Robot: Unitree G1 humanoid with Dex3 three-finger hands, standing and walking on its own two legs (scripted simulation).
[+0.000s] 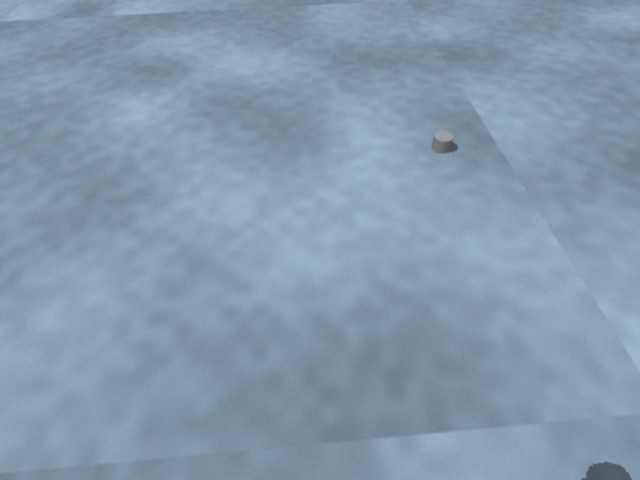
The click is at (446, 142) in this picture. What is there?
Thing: low tin
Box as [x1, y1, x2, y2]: [431, 131, 452, 153]
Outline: 438,131 434,134 431,147 434,151 443,153 449,150 452,135 446,131
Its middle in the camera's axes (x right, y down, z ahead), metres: +0.63 -0.50 +2.03
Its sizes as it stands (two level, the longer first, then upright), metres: 0.094 0.094 0.074
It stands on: the floor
